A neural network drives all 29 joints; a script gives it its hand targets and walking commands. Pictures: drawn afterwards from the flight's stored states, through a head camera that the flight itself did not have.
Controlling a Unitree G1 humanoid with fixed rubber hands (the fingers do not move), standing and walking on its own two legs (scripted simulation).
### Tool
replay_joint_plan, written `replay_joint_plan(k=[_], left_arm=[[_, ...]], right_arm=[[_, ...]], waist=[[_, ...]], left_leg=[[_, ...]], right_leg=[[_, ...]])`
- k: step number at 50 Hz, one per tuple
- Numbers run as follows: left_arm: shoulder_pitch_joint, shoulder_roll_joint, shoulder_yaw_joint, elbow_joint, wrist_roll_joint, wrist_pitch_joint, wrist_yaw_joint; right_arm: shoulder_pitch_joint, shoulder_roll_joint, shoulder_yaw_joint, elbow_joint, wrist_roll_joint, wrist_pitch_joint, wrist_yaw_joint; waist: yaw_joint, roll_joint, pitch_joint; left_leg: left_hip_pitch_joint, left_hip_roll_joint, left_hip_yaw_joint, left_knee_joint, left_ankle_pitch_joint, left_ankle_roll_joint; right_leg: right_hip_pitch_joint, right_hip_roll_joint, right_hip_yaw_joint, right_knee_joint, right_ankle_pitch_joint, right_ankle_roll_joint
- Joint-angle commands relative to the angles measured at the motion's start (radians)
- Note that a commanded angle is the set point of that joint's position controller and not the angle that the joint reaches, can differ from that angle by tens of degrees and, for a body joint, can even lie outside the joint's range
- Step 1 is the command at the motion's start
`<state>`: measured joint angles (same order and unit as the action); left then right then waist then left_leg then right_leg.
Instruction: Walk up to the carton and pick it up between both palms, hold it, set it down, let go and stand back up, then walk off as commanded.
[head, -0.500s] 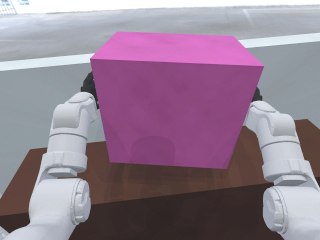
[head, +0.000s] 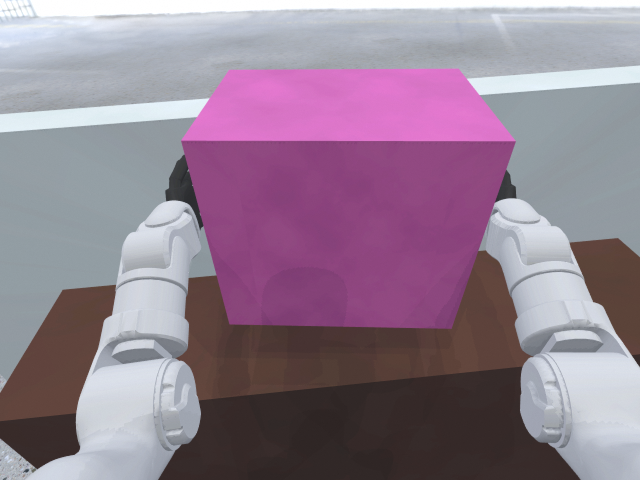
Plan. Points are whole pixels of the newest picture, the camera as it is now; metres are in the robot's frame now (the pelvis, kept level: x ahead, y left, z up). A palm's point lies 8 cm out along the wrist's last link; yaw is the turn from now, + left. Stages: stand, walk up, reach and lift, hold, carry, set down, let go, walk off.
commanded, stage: set down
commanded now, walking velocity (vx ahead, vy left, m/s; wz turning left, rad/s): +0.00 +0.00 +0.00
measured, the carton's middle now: (340, 200) +0.43 -0.01 +0.20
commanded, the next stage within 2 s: none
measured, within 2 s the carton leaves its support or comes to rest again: neither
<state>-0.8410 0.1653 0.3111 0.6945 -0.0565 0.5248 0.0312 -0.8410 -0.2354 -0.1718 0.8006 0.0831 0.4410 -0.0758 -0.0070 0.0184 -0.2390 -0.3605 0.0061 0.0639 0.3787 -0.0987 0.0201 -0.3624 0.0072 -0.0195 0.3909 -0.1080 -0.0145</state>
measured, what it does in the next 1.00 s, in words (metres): stands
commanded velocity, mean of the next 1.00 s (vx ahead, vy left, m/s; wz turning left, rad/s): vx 0.00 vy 0.00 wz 0.00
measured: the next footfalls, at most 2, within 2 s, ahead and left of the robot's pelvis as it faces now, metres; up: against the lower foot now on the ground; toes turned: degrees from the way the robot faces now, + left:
none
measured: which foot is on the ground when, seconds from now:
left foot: down 0.00-1.00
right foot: down 0.00-1.00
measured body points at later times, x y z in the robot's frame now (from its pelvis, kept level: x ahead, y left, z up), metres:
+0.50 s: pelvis +0.03 +0.00 +0.01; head +0.01 +0.01 +0.46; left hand +0.45 +0.20 +0.18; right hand +0.45 -0.19 +0.16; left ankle +0.06 +0.11 -0.74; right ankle +0.06 -0.11 -0.74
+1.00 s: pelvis +0.03 +0.01 +0.01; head +0.03 +0.01 +0.46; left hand +0.46 +0.21 +0.15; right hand +0.45 -0.19 +0.13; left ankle +0.06 +0.11 -0.74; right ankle +0.06 -0.11 -0.74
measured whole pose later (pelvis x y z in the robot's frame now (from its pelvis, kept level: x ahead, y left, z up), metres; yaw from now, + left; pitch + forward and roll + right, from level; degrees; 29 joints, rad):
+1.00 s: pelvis +0.03 +0.01 +0.01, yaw +0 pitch +7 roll +0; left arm -0.80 0.18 0.31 0.82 -0.06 0.22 -0.04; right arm -0.73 -0.15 -0.21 0.81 0.01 0.17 -0.12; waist -0.01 0.00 -0.14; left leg -0.33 0.00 0.06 0.33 -0.11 0.02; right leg -0.32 0.01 -0.02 0.31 -0.11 -0.01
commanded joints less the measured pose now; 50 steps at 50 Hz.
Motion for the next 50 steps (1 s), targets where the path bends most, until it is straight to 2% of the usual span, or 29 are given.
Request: replay_joint_plan(k=[1,5,10,15,23,27,31,42,45,50], left_arm=[[-0.915,-0.568,-0.293,-0.207,-0.026,-0.165,-0.202],[-0.871,-0.580,-0.346,-0.223,-0.045,-0.201,-0.190],[-0.779,-0.566,-0.348,-0.202,-0.027,-0.211,-0.197],[-0.720,-0.556,-0.344,-0.211,-0.007,-0.218,-0.207],[-0.695,-0.561,-0.393,-0.281,-0.012,-0.251,-0.210],[-0.711,-0.568,-0.421,-0.302,-0.022,-0.270,-0.205],[-0.712,-0.571,-0.426,-0.270,-0.023,-0.287,-0.204],[-0.737,-0.507,-0.320,-0.056,0.030,-0.343,-0.240],[-0.781,-0.508,-0.327,-0.050,0.023,-0.377,-0.242],[-0.838,-0.534,-0.376,-0.060,-0.009,-0.435,-0.231]], right_arm=[[-1.015,0.741,0.209,-0.339,0.095,-0.204,0.151],[-0.974,0.754,0.246,-0.384,0.108,-0.244,0.128],[-0.888,0.745,0.267,-0.377,0.101,-0.259,0.105],[-0.828,0.734,0.287,-0.377,0.099,-0.272,0.090],[-0.786,0.725,0.327,-0.463,0.101,-0.313,0.070],[-0.787,0.718,0.329,-0.498,0.092,-0.337,0.067],[-0.794,0.710,0.316,-0.505,0.075,-0.358,0.067],[-0.763,0.716,0.211,-0.340,-0.034,-0.370,0.080],[-0.765,0.735,0.201,-0.328,-0.054,-0.385,0.086],[-0.785,0.759,0.209,-0.351,-0.067,-0.426,0.087]], waist=[[0.007,-0.054,-0.408],[-0.009,-0.065,-0.495],[-0.026,-0.077,-0.456],[-0.034,-0.063,-0.440],[-0.053,-0.029,-0.525],[-0.061,-0.017,-0.556],[-0.065,-0.018,-0.554],[-0.059,-0.059,-0.400],[-0.062,-0.046,-0.436],[-0.075,-0.021,-0.542]], left_leg=[[0.236,-0.032,-0.055,-0.103,-0.052,-0.012],[0.271,-0.037,-0.045,-0.083,0.028,-0.017],[0.299,-0.043,-0.042,-0.078,0.072,-0.019],[0.323,-0.047,-0.038,-0.070,0.128,-0.026],[0.355,-0.049,-0.042,-0.032,0.265,-0.048],[0.371,-0.043,-0.047,-0.016,0.296,-0.059],[0.372,-0.039,-0.048,-0.013,0.283,-0.062],[0.260,-0.039,-0.023,-0.088,0.047,-0.028],[0.253,-0.037,-0.022,-0.088,0.050,-0.031],[0.267,-0.035,-0.026,-0.061,0.126,-0.046]], right_leg=[[0.411,0.015,0.024,-0.121,-0.017,0.023],[0.459,0.016,0.024,-0.112,0.098,0.027],[0.479,0.015,0.018,-0.115,0.162,0.034],[0.495,0.014,0.016,-0.117,0.220,0.035],[0.529,0.018,0.009,-0.093,0.372,0.033],[0.508,0.022,0.003,-0.092,0.379,0.030],[0.481,0.023,0.000,-0.099,0.352,0.029],[0.454,0.000,0.007,-0.121,0.167,0.047],[0.462,-0.003,0.007,-0.112,0.180,0.048],[0.479,0.000,0.003,-0.091,0.267,0.047]])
